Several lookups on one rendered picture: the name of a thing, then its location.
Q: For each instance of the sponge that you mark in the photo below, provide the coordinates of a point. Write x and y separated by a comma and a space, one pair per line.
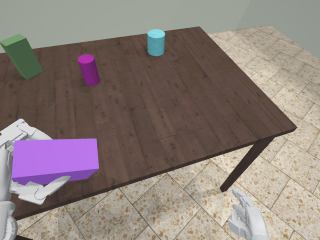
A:
43, 161

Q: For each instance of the right robot hand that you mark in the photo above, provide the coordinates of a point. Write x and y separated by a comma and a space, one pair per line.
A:
251, 220

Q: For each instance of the robot left forearm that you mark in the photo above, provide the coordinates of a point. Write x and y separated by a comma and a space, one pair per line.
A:
8, 224

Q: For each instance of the table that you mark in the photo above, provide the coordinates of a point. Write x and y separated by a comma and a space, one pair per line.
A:
149, 114

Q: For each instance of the left robot hand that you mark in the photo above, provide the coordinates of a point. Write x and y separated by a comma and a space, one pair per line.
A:
31, 192

